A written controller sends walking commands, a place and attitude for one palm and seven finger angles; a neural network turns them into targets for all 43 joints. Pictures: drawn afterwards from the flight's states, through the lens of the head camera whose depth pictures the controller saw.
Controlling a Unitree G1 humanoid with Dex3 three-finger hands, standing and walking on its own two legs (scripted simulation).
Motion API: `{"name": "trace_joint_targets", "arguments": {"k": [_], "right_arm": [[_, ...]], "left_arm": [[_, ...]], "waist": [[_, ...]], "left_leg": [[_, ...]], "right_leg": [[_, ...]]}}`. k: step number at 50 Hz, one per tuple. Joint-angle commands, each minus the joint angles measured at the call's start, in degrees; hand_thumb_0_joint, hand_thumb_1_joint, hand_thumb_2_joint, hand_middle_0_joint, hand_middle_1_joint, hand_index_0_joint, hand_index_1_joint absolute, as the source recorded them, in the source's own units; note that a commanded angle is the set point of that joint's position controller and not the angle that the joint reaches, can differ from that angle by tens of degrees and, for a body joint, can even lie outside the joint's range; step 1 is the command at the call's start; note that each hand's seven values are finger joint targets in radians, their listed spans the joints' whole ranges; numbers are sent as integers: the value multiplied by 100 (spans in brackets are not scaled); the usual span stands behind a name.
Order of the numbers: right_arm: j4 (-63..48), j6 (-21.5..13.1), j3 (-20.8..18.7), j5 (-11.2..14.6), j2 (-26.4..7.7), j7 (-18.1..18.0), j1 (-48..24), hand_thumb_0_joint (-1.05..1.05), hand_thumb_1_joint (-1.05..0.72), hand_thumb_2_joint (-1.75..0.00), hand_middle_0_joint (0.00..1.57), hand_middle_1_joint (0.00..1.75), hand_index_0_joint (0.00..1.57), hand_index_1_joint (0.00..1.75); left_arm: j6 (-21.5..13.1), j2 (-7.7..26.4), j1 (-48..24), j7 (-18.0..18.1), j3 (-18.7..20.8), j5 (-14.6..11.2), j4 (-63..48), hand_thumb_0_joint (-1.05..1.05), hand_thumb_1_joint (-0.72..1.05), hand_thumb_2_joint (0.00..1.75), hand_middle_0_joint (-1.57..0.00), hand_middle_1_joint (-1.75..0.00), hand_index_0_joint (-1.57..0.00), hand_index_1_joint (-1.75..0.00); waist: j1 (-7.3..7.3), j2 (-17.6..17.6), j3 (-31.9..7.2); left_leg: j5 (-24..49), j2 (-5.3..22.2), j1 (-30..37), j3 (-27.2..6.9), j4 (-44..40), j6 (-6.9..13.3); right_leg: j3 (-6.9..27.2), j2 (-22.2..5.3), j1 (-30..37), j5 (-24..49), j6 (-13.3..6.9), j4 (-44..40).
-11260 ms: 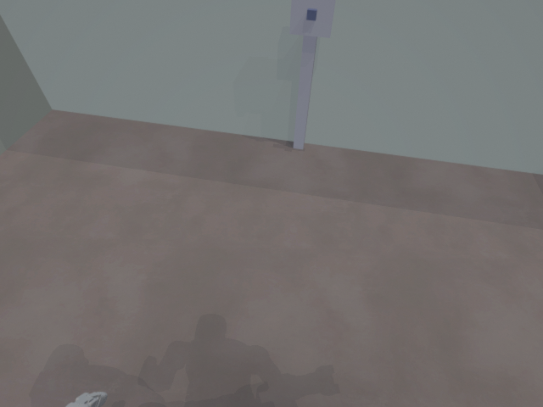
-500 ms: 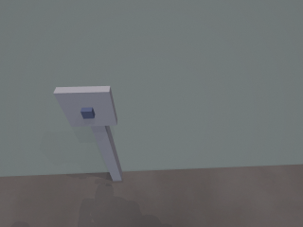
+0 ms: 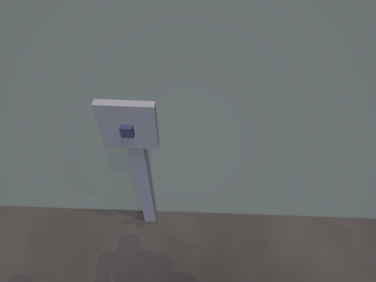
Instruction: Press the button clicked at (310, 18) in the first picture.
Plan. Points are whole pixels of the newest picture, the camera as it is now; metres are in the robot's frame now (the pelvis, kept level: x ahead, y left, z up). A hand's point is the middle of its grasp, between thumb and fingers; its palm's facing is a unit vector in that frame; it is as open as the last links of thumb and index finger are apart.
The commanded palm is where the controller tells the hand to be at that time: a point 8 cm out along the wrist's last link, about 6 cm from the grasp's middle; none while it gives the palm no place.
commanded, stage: look again from close up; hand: left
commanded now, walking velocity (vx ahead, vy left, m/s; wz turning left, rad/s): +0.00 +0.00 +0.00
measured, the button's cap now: (127, 130) +0.54 +0.22 -0.02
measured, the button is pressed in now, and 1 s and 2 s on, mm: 0 0 0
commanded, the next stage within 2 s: raise the hand and make a fist in 0.58 s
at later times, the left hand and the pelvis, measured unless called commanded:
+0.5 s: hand out of the picture +0.02 +0.16 -0.17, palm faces +0.03 -0.99 -0.15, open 7.4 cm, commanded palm none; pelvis +0.02 +0.00 +0.00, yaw +0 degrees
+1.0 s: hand (131, 231) +0.23 +0.14 -0.02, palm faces +0.03 -1.00 +0.04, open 6.1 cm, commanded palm +0.15 +0.22 -0.06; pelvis +0.04 +0.00 -0.06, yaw +0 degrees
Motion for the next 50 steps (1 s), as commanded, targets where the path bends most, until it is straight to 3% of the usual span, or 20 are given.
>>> {"name": "trace_joint_targets", "arguments": {"k": [1, 16, 33, 34, 35, 36, 37, 38, 39, 40, 41, 42, 43, 44, 45, 46, 47, 48, 50], "right_arm": [[-187, -116, -139, -10, -599, -64, 160, 0, -90, -90, 20, 30, 20, 30], [111, -159, -112, 11, -381, -90, 260, 0, -90, -90, 20, 30, 20, 30], [272, -258, -74, 51, -420, -118, 105, 0, -90, -90, 20, 30, 20, 30], [-66, -259, -90, 95, -618, -93, -508, 0, -90, -90, 20, 30, 20, 30], [-2270, -1053, -141, 367, -1525, -329, -504, 0, -90, -90, 20, 30, 20, 30], [-1893, -1615, 1, 394, -1075, -532, -886, 0, -90, -90, 20, 30, 20, 30], [-1877, -1760, -79, 442, -822, -511, -947, 0, -90, -90, 20, 30, 20, 30], [-1790, -1834, -57, 526, -953, -490, -743, 0, -90, -90, 20, 30, 20, 30], [-2112, -1950, -146, 444, -1148, -470, -877, 0, -90, -90, 20, 30, 20, 30], [-2203, -2002, -229, 325, -1251, -411, -840, 0, -90, -90, 20, 30, 20, 30], [-2332, -2013, -312, 239, -1213, -346, -856, 0, -90, -90, 20, 30, 20, 30], [-2541, -2029, -402, 232, -1179, -236, -945, 0, -90, -90, 20, 30, 20, 30], [-2715, -2030, -450, 188, -1109, -131, -1015, 0, -90, -90, 20, 30, 20, 30], [-2885, -1995, -521, 154, -1094, -30, -1105, 0, -90, -90, 20, 30, 20, 30], [-3017, -1928, -596, 129, -1097, 66, -1196, 0, -90, -90, 20, 30, 20, 30], [-3150, -1867, -648, 106, -1102, 147, -1330, 0, -90, -90, 20, 30, 20, 30], [-3194, -1786, -730, 97, -1100, 257, -1326, 0, -90, -90, 20, 30, 20, 30], [-3417, -1725, -761, 95, -1063, 292, -1478, 0, -90, -90, 20, 30, 20, 30], [-3736, -1555, -773, 133, -1004, 260, -1601, 0, -90, -90, 20, 30, 20, 30]], "left_arm": [[-180, 479, 126, 49, 107, -2, -238, 0, 90, 90, -20, -30, -20, -30], [-232, 300, 260, 71, 81, -10, 8, 0, 90, 90, -20, -30, -20, -30], [-286, 303, 119, 96, 37, -35, 94, 0, 90, 90, -20, -30, -20, -30], [-274, 439, 420, 304, 5, 18, 370, 0, 90, 90, -20, -30, -20, -30], [-1490, 1600, -3949, 308, 532, -1275, -8880, 0, 90, 90, -23, -33, -23, -33], [-1216, 1341, -1487, 619, 645, -821, -7365, 0, 90, 90, -25, -36, -25, -36], [-474, -19, 231, 794, -145, -889, -6137, 0, 90, 90, -28, -39, -28, -39], [-397, -594, 260, 704, -586, -1082, -6064, 0, 90, 90, -31, -42, -31, -42], [-694, -308, -155, 668, -420, -1129, -6459, 0, 90, 90, -34, -45, -34, -45], [-978, -245, 38, 604, -336, -1027, -6166, 0, 90, 90, -36, -48, -36, -48], [-1279, -509, 678, 440, -318, -1054, -5585, 0, 90, 90, -39, -51, -39, -51], [-1652, -641, 1384, 191, -252, -1102, -5267, 0, 90, 90, -42, -54, -42, -54], [-2091, -709, 1867, -94, -160, -1179, -5171, 0, 90, 90, -45, -57, -45, -57], [-2583, -657, 2138, -412, -4, -1292, -5315, 0, 90, 90, -47, -60, -47, -60], [-3058, -486, 2424, -733, 253, -1368, -5390, 0, 90, 90, -50, -63, -50, -63], [-3515, -318, 2415, -1051, 407, -1412, -5480, 0, 90, 90, -53, -66, -53, -66], [-3907, 94, 2537, -1348, 833, -1351, -5349, 0, 90, 90, -56, -69, -56, -69], [-4121, 215, 2601, -1494, 952, -1319, -5688, 0, 90, 90, -58, -72, -58, -72], [-3998, 373, 2605, -1561, 1148, -1332, -6219, 0, 90, 90, -64, -78, -64, -78]], "waist": [[-19, 3, 484], [2, 64, 533], [14, -43, 228], [224, 411, 413], [-681, 1390, -2339], [-16, 1439, -2185], [-151, 928, -884], [-267, 461, -40], [-377, 308, 452], [-437, -292, 386], [-317, -915, 384], [-88, -1069, 117], [84, -1399, -218], [218, -1480, -450], [328, -1345, -686], [333, -1101, -767], [409, -531, -851], [503, -197, -1165], [600, 34, -1773]], "left_leg": [[-1845, 594, -622, -969, -1102, 28], [-1490, 556, -561, -938, -1093, -6], [60, 637, 118, -760, -1020, -31], [57, 688, 187, -362, -92, -213], [-15, 6, 1637, -425, -673, -172], [-555, 237, 1358, -514, -900, -200], [-1337, 308, 187, -740, -1059, -310], [-1538, 199, -166, -779, -861, -242], [-1698, 142, -514, -930, -545, -203], [-1754, 108, -778, -945, -198, -201], [-1707, 74, -1137, -886, 219, -220], [-1474, 13, -1363, -714, 612, -259], [-1309, 3, -1685, -593, 1046, -290], [-1087, -8, -1987, -525, 1416, -322], [-826, -27, -2232, -462, 1743, -359], [-613, -52, -2472, -423, 2076, -382], [-397, -68, -2637, -410, 2391, -430], [-216, -89, -2788, -346, 2606, -372], [34, -92, -2904, -271, 2830, -287]], "right_leg": [[777, -390, 11, -1544, -166, -762], [803, -425, 114, -1168, -175, -835], [666, -484, 629, 238, -132, -769], [789, -649, 258, 577, -144, -765], [228, 8, 703, 284, -104, -237], [62, 169, 523, -422, -237, 217], [-180, 186, -83, -849, -144, 296], [-184, 213, -422, -770, -95, 228], [-179, 184, -759, -1024, -58, 206], [-194, 175, -1105, -1331, -36, 318], [-270, 194, -1469, -1619, -24, 539], [-272, 202, -1616, -1728, -54, 794], [-267, 195, -1875, -1833, -62, 1158], [-236, 208, -2004, -1726, -86, 1500], [-198, 222, -2057, -1459, -119, 1846], [-132, 212, -2165, -1053, -141, 2180], [-31, 202, -2256, -713, -218, 2568], [14, 186, -2327, -396, -235, 2878], [142, 197, -2270, 1, -226, 3239]]}}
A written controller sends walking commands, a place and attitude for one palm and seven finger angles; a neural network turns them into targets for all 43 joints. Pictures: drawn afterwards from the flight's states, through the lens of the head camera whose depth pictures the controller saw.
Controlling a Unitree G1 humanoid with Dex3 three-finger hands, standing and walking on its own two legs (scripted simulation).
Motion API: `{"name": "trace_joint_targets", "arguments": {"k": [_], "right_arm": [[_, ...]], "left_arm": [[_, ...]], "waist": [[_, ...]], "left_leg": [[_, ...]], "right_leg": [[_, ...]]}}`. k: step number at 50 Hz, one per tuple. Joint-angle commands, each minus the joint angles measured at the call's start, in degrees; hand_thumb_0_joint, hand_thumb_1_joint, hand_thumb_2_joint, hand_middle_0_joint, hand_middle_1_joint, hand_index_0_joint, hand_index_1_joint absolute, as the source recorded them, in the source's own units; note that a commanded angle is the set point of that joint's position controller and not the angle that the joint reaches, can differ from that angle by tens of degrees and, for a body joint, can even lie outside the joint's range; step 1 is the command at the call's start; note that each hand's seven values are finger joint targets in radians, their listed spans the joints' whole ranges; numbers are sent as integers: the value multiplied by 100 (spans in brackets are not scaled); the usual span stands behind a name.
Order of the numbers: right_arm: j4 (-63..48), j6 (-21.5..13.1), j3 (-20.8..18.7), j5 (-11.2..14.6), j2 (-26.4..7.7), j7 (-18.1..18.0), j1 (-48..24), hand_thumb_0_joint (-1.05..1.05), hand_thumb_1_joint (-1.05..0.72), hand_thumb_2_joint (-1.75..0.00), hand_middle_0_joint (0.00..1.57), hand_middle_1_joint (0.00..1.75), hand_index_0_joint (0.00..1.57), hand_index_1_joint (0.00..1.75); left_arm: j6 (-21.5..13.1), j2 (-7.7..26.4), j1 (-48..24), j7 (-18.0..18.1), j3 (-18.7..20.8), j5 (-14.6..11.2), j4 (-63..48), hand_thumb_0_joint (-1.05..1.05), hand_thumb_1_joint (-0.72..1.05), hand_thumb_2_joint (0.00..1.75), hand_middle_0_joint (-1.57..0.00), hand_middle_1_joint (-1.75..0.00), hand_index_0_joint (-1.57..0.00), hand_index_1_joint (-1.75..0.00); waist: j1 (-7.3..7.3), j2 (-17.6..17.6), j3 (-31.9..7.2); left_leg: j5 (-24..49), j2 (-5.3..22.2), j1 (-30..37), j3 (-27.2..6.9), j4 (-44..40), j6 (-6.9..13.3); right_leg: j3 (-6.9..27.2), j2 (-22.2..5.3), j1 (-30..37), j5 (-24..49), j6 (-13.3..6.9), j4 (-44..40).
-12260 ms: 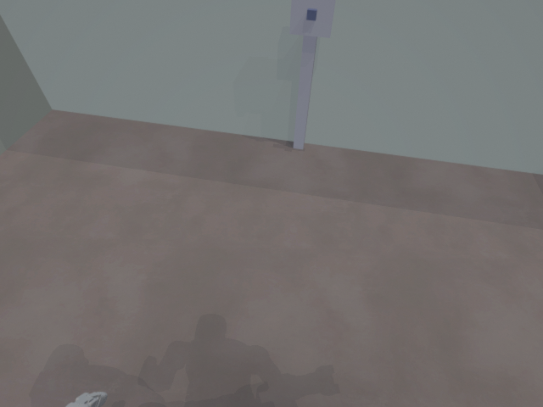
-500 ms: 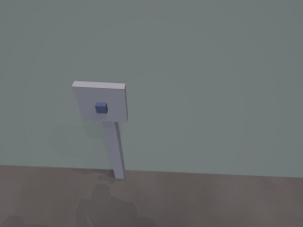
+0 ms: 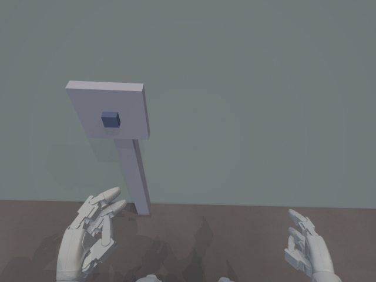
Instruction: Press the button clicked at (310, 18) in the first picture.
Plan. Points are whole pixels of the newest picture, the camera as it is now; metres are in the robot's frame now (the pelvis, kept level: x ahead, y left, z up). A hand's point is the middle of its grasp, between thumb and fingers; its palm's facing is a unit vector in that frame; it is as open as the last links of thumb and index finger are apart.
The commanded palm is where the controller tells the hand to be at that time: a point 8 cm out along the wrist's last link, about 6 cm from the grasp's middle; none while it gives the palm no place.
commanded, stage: raise the hand and make a fist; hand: left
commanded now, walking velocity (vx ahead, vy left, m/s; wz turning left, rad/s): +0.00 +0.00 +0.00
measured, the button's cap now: (111, 118) +0.50 +0.23 +0.04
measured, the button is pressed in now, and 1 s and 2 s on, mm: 0 0 0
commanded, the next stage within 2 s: aim a knuckle at the button in 1.68 s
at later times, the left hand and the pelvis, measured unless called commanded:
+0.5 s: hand (99, 248) +0.19 +0.18 +0.01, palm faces +0.04 -1.00 -0.03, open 3.2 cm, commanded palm +0.15 +0.23 +0.01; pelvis +0.00 -0.02 -0.04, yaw +1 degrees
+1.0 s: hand (82, 241) +0.20 +0.21 +0.02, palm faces +0.05 -1.00 -0.04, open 3.1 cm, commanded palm +0.17 +0.27 +0.03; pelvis +0.00 +0.01 -0.03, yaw +2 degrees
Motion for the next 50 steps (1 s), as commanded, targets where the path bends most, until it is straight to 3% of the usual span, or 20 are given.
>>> {"name": "trace_joint_targets", "arguments": {"k": [1, 2, 5, 6, 7, 10, 11, 12, 17, 18, 20, 21, 22, 24, 27, 33, 40, 42, 44, 50], "right_arm": [[-1386, 92, -280, 27, -495, 27, -676, 0, -90, -90, 20, 30, 20, 30], [-1428, 171, -256, 40, -485, -18, -610, 0, -90, -90, 20, 30, 20, 30], [-1477, 263, -216, 31, -386, -189, -232, 0, -90, -90, 20, 30, 20, 30], [-1448, 263, -176, 19, -391, -217, -213, 0, -90, -90, 20, 30, 20, 30], [-1424, 224, -139, 31, -442, -280, -153, 0, -90, -90, 20, 30, 20, 30], [-1164, 93, -87, 37, -504, -381, -1, 0, -90, -90, 20, 30, 20, 30], [-1106, 60, -82, 55, -531, -406, -1, 0, -90, -90, 20, 30, 20, 30], [-1064, 38, -65, 74, -533, -434, -34, 0, -90, -90, 20, 30, 20, 30], [-1148, 171, -92, 223, -433, -507, -255, 0, -90, -90, 20, 30, 20, 30], [-1202, 208, -84, 221, -392, -504, -203, 0, -90, -90, 20, 30, 20, 30], [-1194, 232, -77, 211, -315, -503, -210, 0, -90, -90, 20, 30, 20, 30], [-1153, 217, -71, 196, -297, -501, -198, 0, -90, -90, 20, 30, 20, 30], [-1114, 226, -64, 182, -288, -507, -258, 0, -90, -90, 20, 30, 20, 30], [-1088, 202, -57, 159, -318, -488, -157, 0, -90, -90, 20, 30, 20, 30], [-1060, 154, -62, 152, -425, -492, -130, 0, -90, -90, 20, 30, 20, 30], [-1214, 164, -48, 176, -554, -511, -26, 0, -90, -90, 20, 30, 20, 30], [-1339, 266, 42, 151, -606, -505, 70, 0, -90, -90, 20, 30, 20, 30], [-1357, 307, 67, 150, -636, -512, 101, 0, -90, -90, 20, 30, 20, 30], [-1401, 309, 93, 154, -658, -500, 119, 0, -90, -90, 20, 30, 20, 30], [-1421, 308, 150, 142, -686, -496, 195, 0, -90, -90, 20, 30, 20, 30]], "left_arm": [[-463, 799, 1676, -385, 911, -224, -1136, 0, 90, 90, -67, -81, -67, -81], [-350, 890, 1470, -325, 916, -285, -1508, 0, 90, 90, -69, -84, -69, -84], [-389, 916, 868, -164, 883, -332, -2632, 0, 90, 90, -78, -93, -78, -93], [-464, 869, 553, -176, 773, -371, -2789, 0, 90, 90, -81, -96, -81, -96], [-573, 907, 163, -258, 640, -451, -3163, 0, 90, 90, -83, -99, -83, -99], [-605, 940, 177, -699, 533, -491, -2815, 0, 90, 90, -92, -108, -92, -108], [-494, 960, 151, -863, 566, -524, -2584, 0, 90, 90, -94, -111, -94, -111], [-305, 967, 221, -1044, 607, -603, -2261, 0, 90, 90, -97, -114, -97, -114], [767, 1341, 893, -1230, 1497, -932, -1698, 0, 90, 90, -111, -129, -111, -129], [834, 1360, 921, -1164, 1611, -962, -1920, 0, 90, 90, -113, -132, -113, -132], [844, 1370, 847, -967, 1696, -983, -2073, 0, 90, 90, -119, -138, -119, -138], [754, 1294, 813, -868, 1635, -969, -2146, 0, 90, 90, -122, -141, -122, -141], [700, 1264, 826, -816, 1585, -957, -1969, 0, 90, 90, -124, -144, -124, -144], [473, 1183, 694, -729, 1417, -895, -2039, 0, 90, 90, -130, -150, -130, -150], [260, 1105, 547, -669, 1177, -801, -1867, 0, 90, 90, -130, -150, -130, -150], [153, 1259, 440, -506, 1159, -692, -1971, 0, 90, 90, -130, -150, -130, -150], [298, 1276, 169, -249, 1061, -568, -2053, 0, 90, 90, -130, -150, -130, -150], [400, 1321, 87, -261, 1102, -558, -1905, 0, 90, 90, -130, -150, -130, -150], [450, 1342, 1, -303, 1078, -538, -1994, 0, 90, 90, -130, -150, -130, -150], [605, 1439, -311, -439, 1179, -595, -1983, 0, 90, 90, -130, -150, -130, -150]], "waist": [[698, 565, -893], [597, 451, -797], [291, 662, -1332], [152, 788, -1257], [-18, 471, -1212], [-195, 499, -1342], [-237, 332, -1336], [-230, 247, -1251], [253, -145, -1807], [308, -135, -2024], [347, -84, -1949], [347, 10, -1853], [328, -181, -1645], [243, 47, -1502], [127, 13, -1152], [149, 298, -1081], [75, 521, -926], [55, 389, -840], [67, 571, -945], [52, 539, -1056]], "left_leg": [[1284, -206, -535, -230, -26, -270], [1122, -161, -662, -332, 56, -225], [1573, -60, -412, -468, 478, -80], [1220, -49, -536, -514, 496, -101], [1250, -4, -609, -591, 736, -41], [1433, 38, -737, -623, 1107, 9], [1354, 49, -840, -636, 1152, 14], [1318, 47, -964, -654, 1196, 15], [1426, -12, -1176, -656, 918, -53], [1531, -14, -1123, -647, 860, -64], [1532, -15, -1065, -642, 725, -80], [1568, -6, -982, -655, 648, -81], [1538, 14, -1011, -675, 647, -81], [1383, -11, -978, -652, 546, -86], [1197, -5, -867, -671, 470, -61], [716, -22, -651, -662, 157, -50], [556, -11, -374, -742, -128, -74], [518, -11, -417, -767, -148, -71], [575, -6, -258, -779, -199, -91], [887, 9, -68, -832, -231, -115]], "right_leg": [[91, 198, 251, 1027, -211, 271], [172, 250, 123, 857, -205, 237], [322, 260, 38, 1375, -136, 223], [276, 274, -186, 843, -131, 197], [360, 308, -350, 907, -109, 216], [442, 260, -415, 1378, -38, 221], [438, 264, -422, 1283, -18, 193], [499, 270, -371, 1250, -6, 158], [656, 106, 737, 1575, 130, -8], [684, 40, 978, 1879, 171, 0], [658, 13, 1013, 1952, 190, -34], [574, 35, 912, 1920, 158, -23], [531, 81, 768, 1823, 147, -14], [465, 92, 546, 1428, 120, -65], [282, 187, 69, 779, 25, -82], [126, 238, -242, -117, -55, -193], [-120, 303, -365, -57, -73, -203], [-136, 327, -334, -71, -80, -236], [-170, 323, -341, 23, -84, -220], [-229, 345, -226, 316, -90, -222]]}}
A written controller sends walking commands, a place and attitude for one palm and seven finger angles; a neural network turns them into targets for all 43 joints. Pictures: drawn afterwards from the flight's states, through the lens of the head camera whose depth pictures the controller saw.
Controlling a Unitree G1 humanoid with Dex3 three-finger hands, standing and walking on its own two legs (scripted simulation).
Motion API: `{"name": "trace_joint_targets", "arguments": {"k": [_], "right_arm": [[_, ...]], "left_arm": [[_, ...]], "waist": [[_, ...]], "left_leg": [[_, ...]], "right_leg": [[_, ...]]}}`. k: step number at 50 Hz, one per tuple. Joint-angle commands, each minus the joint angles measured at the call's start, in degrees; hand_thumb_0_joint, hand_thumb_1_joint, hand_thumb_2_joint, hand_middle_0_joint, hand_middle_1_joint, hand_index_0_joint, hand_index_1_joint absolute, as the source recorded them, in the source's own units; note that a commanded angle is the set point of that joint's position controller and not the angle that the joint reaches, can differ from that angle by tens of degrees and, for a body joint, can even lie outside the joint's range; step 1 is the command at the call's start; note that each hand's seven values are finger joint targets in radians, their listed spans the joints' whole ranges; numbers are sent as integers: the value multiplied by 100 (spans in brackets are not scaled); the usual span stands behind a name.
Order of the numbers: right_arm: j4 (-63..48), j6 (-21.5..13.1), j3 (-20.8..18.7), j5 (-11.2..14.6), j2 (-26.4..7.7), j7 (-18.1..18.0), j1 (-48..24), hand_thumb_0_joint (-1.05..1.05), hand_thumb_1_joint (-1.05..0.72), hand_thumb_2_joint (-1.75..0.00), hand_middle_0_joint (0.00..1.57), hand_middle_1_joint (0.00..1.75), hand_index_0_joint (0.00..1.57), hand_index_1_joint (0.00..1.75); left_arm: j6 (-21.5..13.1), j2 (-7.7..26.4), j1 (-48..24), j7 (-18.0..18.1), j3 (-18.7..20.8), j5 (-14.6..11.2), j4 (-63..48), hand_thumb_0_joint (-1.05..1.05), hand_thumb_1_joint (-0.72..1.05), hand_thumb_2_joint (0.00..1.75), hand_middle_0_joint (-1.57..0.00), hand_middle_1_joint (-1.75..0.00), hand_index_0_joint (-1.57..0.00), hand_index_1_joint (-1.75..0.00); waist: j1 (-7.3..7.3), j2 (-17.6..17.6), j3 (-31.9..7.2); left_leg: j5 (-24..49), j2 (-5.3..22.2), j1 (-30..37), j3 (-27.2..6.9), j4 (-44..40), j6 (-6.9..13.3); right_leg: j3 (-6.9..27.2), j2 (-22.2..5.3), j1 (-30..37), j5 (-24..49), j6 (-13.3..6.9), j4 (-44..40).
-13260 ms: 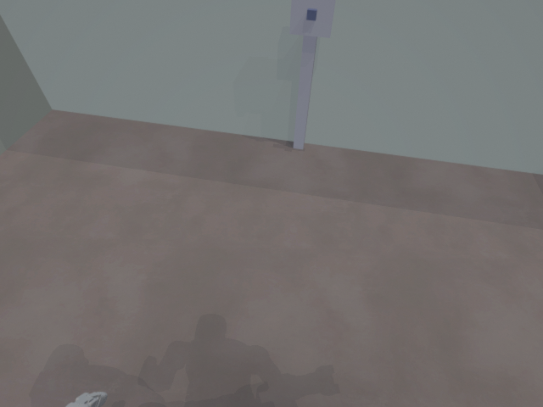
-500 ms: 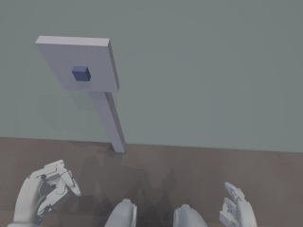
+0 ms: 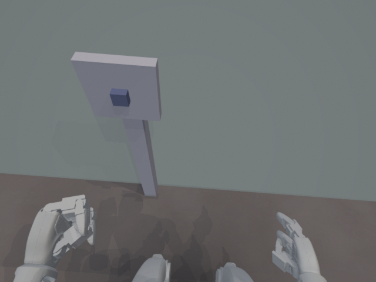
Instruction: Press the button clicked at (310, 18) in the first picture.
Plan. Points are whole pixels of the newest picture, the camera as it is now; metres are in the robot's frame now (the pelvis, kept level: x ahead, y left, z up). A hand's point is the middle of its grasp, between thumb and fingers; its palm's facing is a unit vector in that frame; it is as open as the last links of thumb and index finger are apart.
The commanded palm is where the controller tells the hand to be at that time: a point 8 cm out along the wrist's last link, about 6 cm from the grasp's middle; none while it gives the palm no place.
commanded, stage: raise the hand and make a fist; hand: left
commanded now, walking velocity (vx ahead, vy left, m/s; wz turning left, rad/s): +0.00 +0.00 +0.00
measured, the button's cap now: (120, 96) +0.51 +0.21 +0.07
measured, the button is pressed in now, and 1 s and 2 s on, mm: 0 0 0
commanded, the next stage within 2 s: aim a knuckle at the button in 0.68 s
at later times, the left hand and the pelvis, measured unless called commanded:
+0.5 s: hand (84, 205) +0.24 +0.21 +0.05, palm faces +0.00 -1.00 -0.04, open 3.1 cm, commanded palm +0.22 +0.27 +0.06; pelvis +0.01 +0.01 +0.01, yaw -1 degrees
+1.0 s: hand (93, 194) +0.27 +0.21 +0.05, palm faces +0.01 -1.00 -0.05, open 3.1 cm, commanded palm +0.25 +0.26 +0.06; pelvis +0.01 -0.01 +0.00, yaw +0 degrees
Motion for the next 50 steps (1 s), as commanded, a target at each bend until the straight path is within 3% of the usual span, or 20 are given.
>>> {"name": "trace_joint_targets", "arguments": {"k": [1, 2, 8, 12, 14, 21, 27, 28, 31, 32, 36, 39, 43, 44, 48, 50], "right_arm": [[-798, -278, -385, -6, -875, -90, -64, 0, -90, -90, 20, 30, 20, 30], [-774, -264, -374, -16, -877, -86, -40, 0, -90, -90, 20, 30, 20, 30], [-747, -268, -371, -3, -910, -65, 15, 0, -90, -90, 20, 30, 20, 30], [-709, -248, -382, 5, -937, -67, 49, 0, -90, -90, 20, 30, 20, 30], [-706, -233, -394, 18, -954, -73, 98, 0, -90, -90, 20, 30, 20, 30], [-756, -211, -418, 27, -970, -36, 126, 0, -90, -90, 20, 30, 20, 30], [-735, -184, -421, -1, -965, -24, 116, 0, -90, -90, 20, 30, 20, 30], [-735, -182, -421, 0, -950, -19, 113, 0, -90, -90, 20, 30, 20, 30], [-726, -159, -420, 7, -935, -13, 116, 0, -90, -90, 20, 30, 20, 30], [-723, -140, -416, 12, -951, -20, 117, 0, -90, -90, 20, 30, 20, 30], [-758, -138, -410, 22, -953, -45, 101, 0, -90, -90, 20, 30, 20, 30], [-773, -110, -392, 21, -934, -59, 118, 0, -90, -90, 20, 30, 20, 30], [-612, -109, -348, -7, -994, -113, 145, 0, -90, -90, 20, 30, 20, 30], [-605, -122, -345, -5, -1009, -123, 141, 0, -90, -90, 20, 30, 20, 30], [-544, -153, -334, 7, -1034, -141, 186, 0, -90, -90, 20, 30, 20, 30], [-560, -155, -338, 18, -1026, -123, 189, 0, -90, -90, 20, 30, 20, 30]], "left_arm": [[-324, 645, -233, -59, 467, -145, -1205, 0, 90, 90, -130, -150, -130, -150], [-288, 693, -264, -76, 524, -164, -1075, 0, 90, 90, -130, -150, -130, -150], [-186, 800, -463, -119, 611, -152, -1161, 0, 90, 90, -130, -150, -130, -150], [-93, 858, -551, -146, 752, -227, -932, 0, 90, 90, -130, -150, -130, -150], [-85, 875, -670, -160, 762, -228, -927, 0, 90, 90, -130, -150, -130, -150], [-73, 792, -515, -157, 708, -235, -869, 0, 90, 90, -130, -150, -130, -150], [-214, 904, -580, -77, 790, -213, -921, 0, 90, 90, -130, -150, -130, -150], [-235, 875, -584, -85, 754, -203, -986, 0, 90, 90, -130, -150, -130, -150], [-215, 794, -523, -86, 713, -213, -869, 0, 90, 90, -130, -150, -130, -150], [-195, 810, -550, -96, 708, -206, -782, 0, 90, 90, -130, -150, -130, -150], [-164, 822, -604, -133, 698, -209, -893, 0, 90, 90, -130, -150, -130, -150], [-140, 822, -614, -143, 727, -229, -864, 0, 90, 90, -130, -150, -130, -150], [-207, 986, -1399, -169, 867, -231, -434, 0, 90, 90, -130, -150, -130, -150], [-227, 934, -1589, -219, 794, -237, -372, 0, 90, 90, -130, -150, -130, -150], [-169, 1124, -1975, -347, 898, -270, -253, 0, 90, 90, -130, -150, -130, -150], [-96, 1006, -1974, -394, 746, -275, -226, 0, 90, 90, -130, -150, -130, -150]], "waist": [[-59, 347, -1057], [-70, 221, -1025], [-28, 447, -1235], [-36, 222, -1186], [-57, 297, -1241], [-14, 268, -1265], [-20, 286, -1261], [-10, 435, -1336], [-52, 377, -1220], [-84, 175, -1152], [-76, 320, -1246], [-84, 191, -1268], [-204, 117, -1018], [-243, 100, -1079], [-143, 351, -1552], [-154, 391, -1619]], "left_leg": [[1337, -74, 1188, -416, -1273, -160], [1394, -74, 1143, -438, -1271, -160], [1806, -51, 1432, -470, -1351, -227], [1943, -51, 1396, -473, -1377, -240], [1999, -37, 1523, -454, -1402, -253], [2209, -38, 1544, -427, -1428, -267], [2189, -40, 1465, -417, -1358, -256], [2234, -44, 1544, -390, -1349, -261], [2119, -48, 1494, -385, -1357, -260], [2060, -44, 1391, -412, -1346, -236], [1983, -58, 1444, -374, -1329, -219], [1940, -71, 1393, -358, -1310, -192], [1543, -79, 1056, -344, -1149, -163], [1435, -89, 1033, -333, -1115, -148], [1829, -92, 1232, -299, -1091, -137], [2013, -94, 1356, -273, -1113, -136]], "right_leg": [[149, 266, 605, 782, -117, -836], [147, 292, 656, 825, -124, -824], [102, 280, 712, 1061, -131, -797], [80, 297, 821, 1167, -124, -836], [83, 288, 791, 1202, -109, -873], [82, 281, 910, 1343, -111, -879], [118, 301, 891, 1352, -127, -826], [133, 281, 871, 1392, -121, -828], [110, 280, 843, 1342, -109, -863], [108, 302, 844, 1313, -109, -857], [145, 283, 856, 1321, -98, -888], [149, 288, 919, 1341, -90, -894], [223, 292, 675, 1073, -83, -873], [249, 278, 645, 987, -71, -879], [324, 252, 913, 1363, -98, -847], [317, 242, 978, 1561, -84, -873]]}}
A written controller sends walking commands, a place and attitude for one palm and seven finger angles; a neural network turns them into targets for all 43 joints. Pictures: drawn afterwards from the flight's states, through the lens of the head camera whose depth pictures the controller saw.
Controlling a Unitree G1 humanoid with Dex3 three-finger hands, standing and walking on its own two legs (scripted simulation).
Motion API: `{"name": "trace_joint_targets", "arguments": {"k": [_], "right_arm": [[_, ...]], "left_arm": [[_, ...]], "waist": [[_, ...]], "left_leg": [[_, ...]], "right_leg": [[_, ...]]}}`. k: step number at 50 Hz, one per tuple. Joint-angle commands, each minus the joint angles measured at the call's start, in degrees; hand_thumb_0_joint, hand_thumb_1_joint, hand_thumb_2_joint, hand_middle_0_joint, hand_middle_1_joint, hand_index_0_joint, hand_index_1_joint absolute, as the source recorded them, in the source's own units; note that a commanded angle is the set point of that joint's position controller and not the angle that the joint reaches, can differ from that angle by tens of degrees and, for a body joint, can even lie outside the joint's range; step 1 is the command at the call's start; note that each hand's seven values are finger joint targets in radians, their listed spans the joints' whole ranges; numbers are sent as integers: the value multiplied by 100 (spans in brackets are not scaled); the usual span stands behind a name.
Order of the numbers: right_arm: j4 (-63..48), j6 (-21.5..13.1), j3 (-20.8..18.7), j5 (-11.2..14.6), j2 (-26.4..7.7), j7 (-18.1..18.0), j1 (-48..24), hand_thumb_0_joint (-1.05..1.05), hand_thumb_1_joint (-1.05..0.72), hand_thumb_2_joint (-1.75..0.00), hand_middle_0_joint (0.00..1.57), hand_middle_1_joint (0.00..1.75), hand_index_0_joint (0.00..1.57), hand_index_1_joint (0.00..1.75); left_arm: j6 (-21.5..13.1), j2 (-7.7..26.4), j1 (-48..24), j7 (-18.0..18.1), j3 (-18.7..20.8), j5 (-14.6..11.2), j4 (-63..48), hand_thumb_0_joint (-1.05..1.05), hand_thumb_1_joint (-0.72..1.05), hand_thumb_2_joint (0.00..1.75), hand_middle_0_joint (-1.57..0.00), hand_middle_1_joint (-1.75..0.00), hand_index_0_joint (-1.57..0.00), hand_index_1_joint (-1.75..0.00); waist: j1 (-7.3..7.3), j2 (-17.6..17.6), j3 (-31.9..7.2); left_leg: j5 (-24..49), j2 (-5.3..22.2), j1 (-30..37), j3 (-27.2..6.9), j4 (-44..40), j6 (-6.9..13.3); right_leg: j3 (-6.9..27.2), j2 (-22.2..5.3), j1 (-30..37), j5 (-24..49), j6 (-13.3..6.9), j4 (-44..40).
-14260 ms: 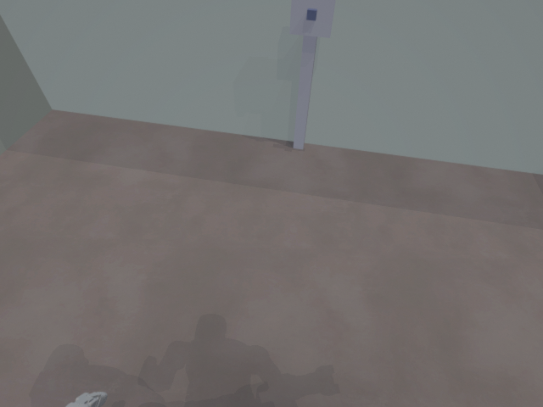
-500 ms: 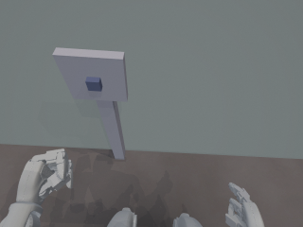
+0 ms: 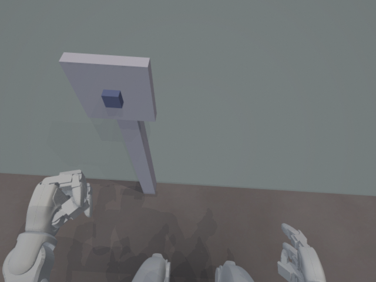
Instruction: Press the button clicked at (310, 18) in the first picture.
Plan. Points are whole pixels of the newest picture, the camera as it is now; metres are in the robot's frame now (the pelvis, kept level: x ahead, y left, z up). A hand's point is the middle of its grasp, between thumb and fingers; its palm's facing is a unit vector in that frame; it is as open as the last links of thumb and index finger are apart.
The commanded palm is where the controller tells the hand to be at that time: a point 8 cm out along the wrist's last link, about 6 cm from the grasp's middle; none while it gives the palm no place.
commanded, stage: aim a knuckle at the button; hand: left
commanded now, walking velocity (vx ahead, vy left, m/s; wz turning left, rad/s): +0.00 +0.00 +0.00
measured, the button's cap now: (113, 97) +0.50 +0.21 +0.06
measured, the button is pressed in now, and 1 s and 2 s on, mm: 0 0 0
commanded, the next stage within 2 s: press the button with the knuckle in 1.68 s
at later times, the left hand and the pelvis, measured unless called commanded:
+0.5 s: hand (101, 167) +0.33 +0.20 +0.04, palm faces -0.01 -1.00 -0.03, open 3.1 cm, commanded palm +0.31 +0.26 +0.05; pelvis +0.00 +0.00 +0.00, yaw -1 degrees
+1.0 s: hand (116, 137) +0.41 +0.19 +0.03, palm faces +0.01 -1.00 -0.02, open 3.1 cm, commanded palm +0.38 +0.24 +0.03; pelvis -0.01 +0.01 +0.00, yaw -2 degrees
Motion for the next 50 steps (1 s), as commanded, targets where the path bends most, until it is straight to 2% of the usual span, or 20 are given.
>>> {"name": "trace_joint_targets", "arguments": {"k": [1, 2, 5, 7, 11, 12, 15, 18, 22, 24, 25, 28, 31, 35, 38, 40, 41, 47, 49, 50], "right_arm": [[-734, -264, -399, 14, -834, -82, 84, 0, -90, -90, 20, 30, 20, 30], [-717, -240, -394, 5, -838, -83, 95, 0, -90, -90, 20, 30, 20, 30], [-733, -211, -395, 9, -817, -46, 80, 0, -90, -90, 20, 30, 20, 30], [-701, -162, -390, -6, -843, -42, 112, 0, -90, -90, 20, 30, 20, 30], [-634, -118, -404, -4, -854, -33, 116, 0, -90, -90, 20, 30, 20, 30], [-617, -89, -406, -10, -874, -43, 153, 0, -90, -90, 20, 30, 20, 30], [-567, -75, -415, -1, -862, -39, 160, 0, -90, -90, 20, 30, 20, 30], [-433, -46, -422, 0, -902, -56, 212, 0, -90, -90, 20, 30, 20, 30], [-357, 14, -422, -6, -925, -66, 258, 0, -90, -90, 20, 30, 20, 30], [-362, 43, -414, -8, -891, -42, 262, 0, -90, -90, 20, 30, 20, 30], [-359, 56, -416, -5, -886, -33, 277, 0, -90, -90, 20, 30, 20, 30], [-252, 129, -405, -19, -929, -34, 364, 0, -90, -90, 20, 30, 20, 30], [-228, 175, -416, -20, -931, -6, 410, 0, -90, -90, 20, 30, 20, 30], [-158, 260, -440, -44, -945, 32, 516, 0, -90, -90, 20, 30, 20, 30], [-112, 351, -431, -62, -960, 58, 570, 0, -90, -90, 20, 30, 20, 30], [-94, 407, -419, -69, -948, 78, 591, 0, -90, -90, 20, 30, 20, 30], [-66, 441, -426, -66, -967, 76, 632, 0, -90, -90, 20, 30, 20, 30], [-5, 563, -433, -107, -974, 107, 742, 0, -90, -90, 20, 30, 20, 30], [75, 608, -443, -98, -970, 119, 789, 0, -90, -90, 20, 30, 20, 30], [86, 621, -453, -109, -981, 134, 815, 0, -90, -90, 20, 30, 20, 30]], "left_arm": [[-315, 958, -694, -55, 502, -126, -1084, 0, 90, 90, -130, -150, -130, -150], [-269, 966, -673, -44, 514, -119, -869, 0, 90, 90, -130, -150, -130, -150], [-246, 860, -851, 43, 462, -99, -760, 0, 90, 90, -130, -150, -130, -150], [-239, 1009, -1000, 111, 623, -93, -492, 0, 90, 90, -130, -150, -130, -150], [-355, 1024, -1590, 130, 601, -41, -257, 0, 90, 90, -130, -150, -130, -150], [-369, 1130, -1658, 132, 693, -40, -82, 0, 90, 90, -130, -150, -130, -150], [-466, 1059, -1975, 76, 582, -9, -48, 0, 90, 90, -130, -150, -130, -150], [-486, 1099, -2606, 82, 517, 39, 254, 0, 90, 90, -130, -150, -130, -150], [-516, 1349, -2951, 97, 720, 75, 664, 0, 90, 90, -130, -150, -130, -150], [-544, 1254, -3072, 100, 642, 98, 698, 0, 90, 90, -130, -150, -130, -150], [-539, 1117, -3129, 108, 524, 108, 733, 0, 90, 90, -130, -150, -130, -150], [-528, 1250, -3651, 170, 582, 190, 1177, 0, 90, 90, -130, -150, -130, -150], [-575, 1154, -4031, 225, 461, 266, 1336, 0, 90, 90, -130, -150, -130, -150], [-639, 1216, -4341, 328, 504, 341, 1579, 0, 90, 90, -130, -150, -130, -150], [-672, 1300, -4634, 415, 564, 425, 1907, 0, 90, 90, -130, -150, -130, -150], [-685, 1156, -4866, 453, 436, 459, 2096, 0, 90, 90, -130, -150, -130, -150], [-701, 1299, -5038, 481, 541, 484, 2212, 0, 90, 90, -130, -150, -130, -150], [-891, 1516, -5432, 478, 714, 538, 2500, 0, 90, 90, -130, -150, -130, -150], [-914, 1298, -5772, 450, 464, 584, 2658, 0, 90, 90, -130, -150, -130, -150], [-909, 1312, -5718, 437, 524, 551, 2715, 0, 90, 90, -130, -150, -130, -150]], "waist": [[-82, 275, -1651], [-102, 79, -1577], [-75, 202, -1555], [-66, 24, -1473], [-116, 96, -1497], [-134, -77, -1460], [-116, 217, -1699], [-267, 21, -1674], [-204, 65, -1808], [-160, 251, -1910], [-194, 297, -1941], [-287, 19, -1839], [-270, 354, -1920], [-277, 232, -2149], [-307, 153, -2132], [-366, 184, -2039], [-371, 93, -2010], [-365, 288, -2367], [-496, 383, -2331], [-449, 343, -2382]], "left_leg": [[2119, -100, 1323, -239, -1043, -88], [2098, -98, 1202, -224, -1009, -61], [2110, -106, 1241, -199, -1070, -86], [2089, -105, 1053, -188, -1035, -70], [1866, -110, 1013, -141, -1039, -70], [1860, -99, 923, -143, -1020, -52], [2024, -98, 1113, -117, -1029, -60], [1931, -70, 1071, -137, -966, -40], [1944, -66, 1036, -141, -980, -46], [2085, -66, 1203, -131, -1035, -77], [2136, -62, 1281, -132, -1033, -76], [2050, -37, 1131, -168, -984, -66], [2083, -20, 1388, -217, -1043, -118], [2332, 4, 1502, -231, -982, -130], [2332, 4, 1390, -236, -946, -131], [2271, -1, 1384, -239, -955, -136], [2230, 7, 1312, -249, -946, -136], [2486, 5, 1370, -239, -839, -139], [2511, 36, 1534, -261, -806, -154], [2467, 27, 1525, -266, -808, -153]], "right_leg": [[331, 206, 1045, 1686, -51, -807], [358, 231, 1084, 1710, -41, -816], [351, 209, 1088, 1749, -38, -813], [378, 215, 1164, 1792, -42, -802], [447, 181, 1096, 1620, -26, -838], [464, 193, 1144, 1617, -28, -846], [486, 172, 1156, 1794, -34, -803], [501, 182, 1003, 1722, -5, -802], [524, 178, 1077, 1707, -30, -765], [505, 169, 1087, 1822, -41, -749], [487, 174, 1003, 1844, -36, -748], [481, 194, 884, 1778, -25, -720], [429, 188, 654, 1655, -62, -693], [424, 193, 659, 1830, -54, -640], [429, 201, 590, 1828, -51, -592], [415, 201, 500, 1771, -49, -609], [420, 205, 510, 1752, -53, -598], [450, 222, 532, 1935, -72, -504], [435, 226, 264, 1879, -56, -520], [433, 226, 314, 1841, -56, -528]]}}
